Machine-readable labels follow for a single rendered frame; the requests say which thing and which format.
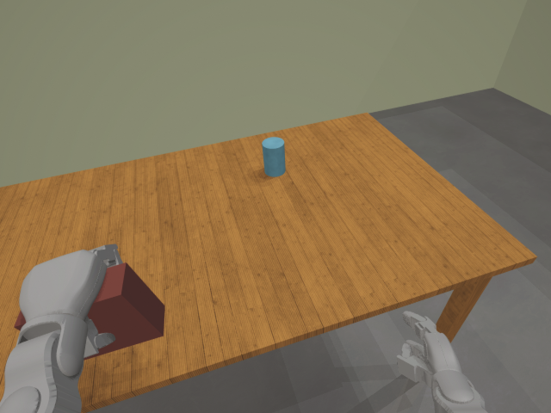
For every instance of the robot right forearm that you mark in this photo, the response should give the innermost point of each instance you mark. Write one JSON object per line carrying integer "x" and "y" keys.
{"x": 453, "y": 392}

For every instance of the table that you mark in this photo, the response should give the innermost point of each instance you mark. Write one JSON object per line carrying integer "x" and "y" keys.
{"x": 245, "y": 263}

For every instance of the robot left forearm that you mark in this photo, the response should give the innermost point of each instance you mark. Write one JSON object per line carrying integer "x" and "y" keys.
{"x": 42, "y": 371}

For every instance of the sponge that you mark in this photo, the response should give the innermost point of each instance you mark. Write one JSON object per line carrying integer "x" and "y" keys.
{"x": 125, "y": 307}

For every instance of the right robot hand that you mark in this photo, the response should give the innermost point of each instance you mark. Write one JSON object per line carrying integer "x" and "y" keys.
{"x": 420, "y": 363}

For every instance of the left robot hand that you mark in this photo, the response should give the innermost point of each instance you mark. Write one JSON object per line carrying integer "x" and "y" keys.
{"x": 69, "y": 284}

